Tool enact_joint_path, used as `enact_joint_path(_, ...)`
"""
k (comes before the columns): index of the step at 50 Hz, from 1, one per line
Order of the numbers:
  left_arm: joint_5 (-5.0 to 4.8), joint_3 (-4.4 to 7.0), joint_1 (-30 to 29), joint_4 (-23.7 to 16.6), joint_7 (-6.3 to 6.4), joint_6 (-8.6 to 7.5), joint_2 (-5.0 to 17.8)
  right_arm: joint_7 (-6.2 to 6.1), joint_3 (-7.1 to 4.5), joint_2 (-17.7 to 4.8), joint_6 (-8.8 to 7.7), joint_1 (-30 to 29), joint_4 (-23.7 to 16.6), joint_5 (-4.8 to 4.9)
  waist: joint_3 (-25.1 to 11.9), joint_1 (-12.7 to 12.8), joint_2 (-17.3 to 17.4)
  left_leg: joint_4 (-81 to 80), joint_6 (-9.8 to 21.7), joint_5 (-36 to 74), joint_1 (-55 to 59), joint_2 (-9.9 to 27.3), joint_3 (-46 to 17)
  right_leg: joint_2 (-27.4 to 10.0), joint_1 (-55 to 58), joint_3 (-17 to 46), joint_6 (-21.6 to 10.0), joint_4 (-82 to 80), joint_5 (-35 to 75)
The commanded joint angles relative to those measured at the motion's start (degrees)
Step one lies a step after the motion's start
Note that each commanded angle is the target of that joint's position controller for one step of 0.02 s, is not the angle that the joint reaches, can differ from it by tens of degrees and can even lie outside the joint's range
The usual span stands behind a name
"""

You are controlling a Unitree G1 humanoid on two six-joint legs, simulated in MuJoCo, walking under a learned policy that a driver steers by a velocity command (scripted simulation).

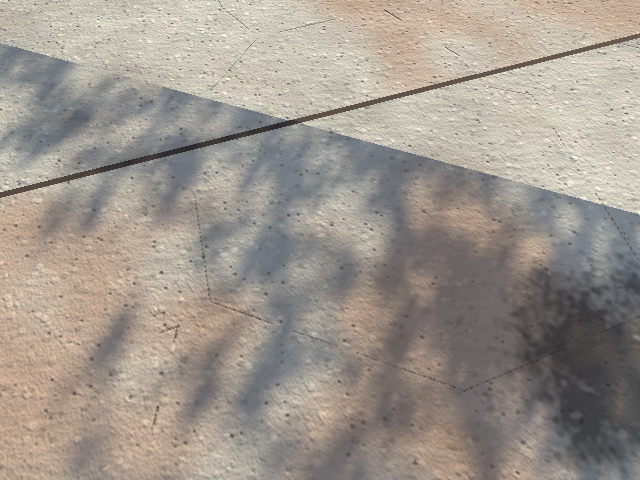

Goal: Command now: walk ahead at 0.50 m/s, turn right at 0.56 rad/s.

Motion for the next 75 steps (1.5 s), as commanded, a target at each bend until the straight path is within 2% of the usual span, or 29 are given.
enact_joint_path(1,-0.2,2.19,-1.5,-5.0,1.17,-1.2,8.9,-0.48,-1.13,-4.1,0.79,1.4,-3.6,-1.07,-4.4,-2.4,-1.2,-8.6,-2.8,5.6,-3.5,1.2,0.4,-15.1,2.6,15.7,-11.3,-11.0,15.5)
enact_joint_path(5,-0.66,2.56,1.5,-4.6,2.01,-0.47,9.8,-0.24,-0.28,-2.6,0.67,-7.3,-6.2,-0.74,-3.1,1.1,-4.4,-27.0,-3.6,21.6,0.8,-2.4,1.4,-11.0,-0.8,12.1,-7.1,-9.6,7.9)
enact_joint_path(9,-1.04,2.55,4.8,-3.6,1.97,0.01,9.4,0.47,-0.85,-4.6,-0.05,-11.2,-8.4,0.35,-3.4,2.7,-6.3,-34.1,-2.7,22.5,3.1,-4.3,-0.2,-12.9,3.2,17.5,-5.6,-5.5,1.9)
enact_joint_path(13,-0.76,2.33,2.7,-4.6,2.64,1.03,8.3,0.66,-2.57,-7.6,-1.44,-5.0,-7.4,-0.23,-5.1,-1.9,-8.9,-40.7,0.8,17.5,11.8,-5.6,0.8,-11.7,7.5,21.8,-2.3,5.3,8.3)
enact_joint_path(14,-0.44,1.53,1.8,-5.8,2.71,1.05,5.9,0.31,-3.33,-9.7,-1.79,0.5,-6.9,-1.41,-10.4,-4.6,-7.5,-39.9,3.5,22.4,22.4,-0.6,-2.4,-8.3,4.6,18.9,0.4,15.4,9.9)
enact_joint_path(15,0.64,0.56,5.0,-7.2,3.01,0.96,2.9,-0.05,-4.3,-13.9,-1.55,7.9,-6.7,-2.37,-19.2,-5.2,3.1,-36.2,8.9,36.5,39.9,12.1,-14.6,-2.5,-7.2,12.4,4.2,33.2,-8.3)
enact_joint_path(16,-0.74,0.26,12.5,-8.3,2.96,0.73,3.7,0.39,-4.52,-14.7,-0.25,10.4,-5.0,-1.71,-25.3,-1.9,21.5,-40.5,17.6,33.6,50.5,22.5,-36.9,0.4,-22.4,9.0,6.8,47.5,-31.4)
enact_joint_path(17,-1.29,1.56,12.1,-6.5,3.09,1.26,9.5,0.36,-3.16,-9.0,0.46,7.5,-7.0,-0.65,-20.5,-2.8,12.2,-41.5,16.1,28.2,45.9,20.8,-33.8,-4.1,-26.2,11.1,8.2,54.1,-28.2)
enact_joint_path(19,-0.58,2.35,3.2,-8.0,3.25,2.97,11.1,-0.07,-1.63,-4.9,1.91,2.2,-8.2,-0.95,-11.0,-3.0,3.1,-42.0,12.9,34.6,32.3,15.3,-16.3,-7.5,-25.4,6.7,9.7,54.1,-21.7)
enact_joint_path(23,-0.95,1.47,2.4,-9.7,3.2,5.01,5.7,-0.43,-2.24,-6.6,2.42,-1.5,-6.2,-1.46,-6.0,-0.2,7.1,-47.8,12.8,38.6,19.5,10.2,-3.1,-10.1,-18.7,2.2,10.1,43.4,-16.1)
enact_joint_path(29,-0.41,1.02,-2.9,-11.9,1.88,5.29,5.4,-1.46,-3.14,-9.4,4.31,-3.2,-4.8,-0.16,-9.0,-1.4,5.8,-49.0,12.9,34.8,22.3,12.0,4.7,-11.3,-13.4,0.0,9.5,27.4,-4.0)
enact_joint_path(33,0.01,0.86,-7.1,-13.8,0.98,5.37,5.0,-0.56,-3.21,-10.6,5.05,-0.3,-2.6,1.06,-7.7,-2.9,5.9,-46.3,12.2,31.3,23.5,12.2,4.4,-8.9,-8.3,-1.3,7.5,17.2,-6.8)
enact_joint_path(35,0.36,0.81,-4.8,-12.7,0.84,4.89,4.3,-0.03,-2.56,-9.7,5.12,-1.3,-1.8,2.13,-7.9,-0.7,5.3,-41.9,10.1,28.0,23.3,10.6,4.2,-7.2,-1.3,-2.3,5.5,5.0,-1.2)
enact_joint_path(36,0.78,0.98,-3.0,-11.6,1.14,4.51,5.0,0.41,-1.48,-7.0,4.83,0.1,-0.6,2.16,-8.6,0.0,3.7,-38.8,7.3,24.6,20.0,8.1,5.1,-7.2,7.0,-1.6,4.1,-2.4,6.8)
enact_joint_path(37,1.57,1.5,-1.2,-11.6,1.94,4.33,8.3,1.04,0.23,-3.1,4.15,2.4,-0.5,0.1,-12.9,-0.6,-2.3,-33.2,2.5,13.9,14.6,4.2,7.8,-15.7,18.2,6.8,2.3,-1.9,26.7)
enact_joint_path(38,2.99,0.73,-4.0,-13.2,2.7,4.44,9.6,1.94,1.67,-0.1,3.82,7.2,-0.4,-1.88,-15.9,-4.2,-12.4,-27.6,-2.0,-9.6,7.2,0.7,8.1,-27.4,23.5,16.9,-5.4,2.2,40.1)
enact_joint_path(39,3.26,-0.15,-4.5,-12.1,2.36,4.12,5.3,1.6,0.99,-3.1,4.5,4.2,-0.2,-0.66,-16.7,-1.4,-11.5,-25.5,-3.6,-14.9,8.1,1.1,4.1,-27.0,18.2,16.5,-9.1,1.2,32.5)
enact_joint_path(40,3.11,-0.3,-6.7,-11.6,1.99,3.65,5.3,1.29,0.4,-5.6,5.06,2.0,-0.9,0.41,-13.5,-1.8,-10.6,-25.1,-3.8,-13.0,7.9,0.7,3.9,-24.2,15.7,13.5,-7.6,0.5,27.6)
enact_joint_path(43,2.22,1.05,-9.7,-10.6,2.58,3.12,9.3,-0.2,-1.16,-9.0,7.3,2.7,0.1,0.35,-9.8,-1.8,-11.3,-16.3,-4.9,-10.7,7.4,-0.4,3.7,-24.3,9.6,10.1,-6.5,-1.3,27.3)
enact_joint_path(46,1.39,1.5,-9.9,-9.3,3.42,3.29,9.2,-0.84,-2.08,-7.8,8.86,4.8,0.2,1.34,-7.8,-1.9,-9.0,-5.3,-4.9,-12.6,4.5,-1.2,3.8,-25.6,6.8,7.0,-7.9,-2.8,24.3)
enact_joint_path(52,1.38,1.79,-13.0,-7.0,4.0,3.78,7.7,-0.43,-1.83,-4.7,9.9,2.4,-2.8,0.94,-8.0,-1.5,-8.9,-15.6,-3.2,-5.9,8.0,-0.8,6.3,-25.3,6.5,1.6,-6.7,-2.2,16.7)
enact_joint_path(56,-0.67,2.17,-13.7,-5.0,4.31,4.57,8.1,0.87,-2.59,-5.4,9.64,8.2,-2.2,0.54,-8.6,-4.6,-7.6,-33.2,1.2,6.5,18.1,-4.2,9.6,-23.5,3.7,-2.8,-0.6,5.9,8.3)
enact_joint_path(57,-0.2,1.98,-10.2,-3.7,4.13,4.76,6.3,0.42,-3.56,-8.8,9.39,8.6,-2.6,-0.02,-6.5,-3.3,1.3,-40.2,4.1,18.9,22.1,-0.9,1.4,-18.9,-2.7,-7.7,4.6,15.7,-2.6)
enact_joint_path(58,2.3,0.91,-11.6,-6.1,3.95,4.79,3.4,-0.77,-5.08,-16.3,8.96,8.4,-4.6,-0.34,-4.2,-1.7,19.0,-43.8,13.1,38.6,27.8,14.4,-21.8,-9.6,-20.1,-10.7,11.2,33.4,-28.3)
enact_joint_path(59,1.38,1.38,-17.8,-7.8,4.37,4.39,5.4,0.04,-4.72,-16.6,7.61,10.5,-5.6,-2.92,-7.9,-6.4,14.4,-46.9,21.2,37.0,24.5,18.7,-28.1,-6.2,-22.3,-0.1,10.7,43.5,-33.4)
enact_joint_path(60,0.15,1.97,-17.7,-7.2,4.59,4.38,7.0,0.3,-4.39,-15.3,6.41,8.2,-5.9,-2.91,-6.6,-5.0,9.0,-47.0,19.6,31.3,24.4,15.9,-23.3,-7.5,-23.7,2.4,9.8,46.8,-28.9)
enact_joint_path(62,0.74,2.75,-15.5,-4.9,5.26,4.52,8.1,-0.59,-3.54,-11.5,6.06,2.8,-6.8,-0.01,-5.2,-2.4,4.6,-45.8,13.5,24.4,24.7,10.7,-17.0,-9.2,-24.9,3.5,9.2,44.9,-19.1)
enact_joint_path(66,0.47,2.74,-12.2,-3.6,5.05,4.14,6.7,-1.96,-2.63,-9.2,6.69,3.7,-7.9,0.3,-8.2,-1.6,4.9,-45.6,12.4,28.3,26.5,7.3,-13.5,-7.5,-21.4,3.5,10.5,43.3,-10.9)
enact_joint_path(75,0.19,2.11,-13.0,-3.6,4.04,2.69,6.3,-2.3,-3.68,-11.2,8.06,3.4,-10.1,0.34,-6.0,-3.1,7.6,-45.3,13.1,16.1,23.9,5.3,-18.8,-6.3,-15.1,4.6,12.3,22.6,-10.1)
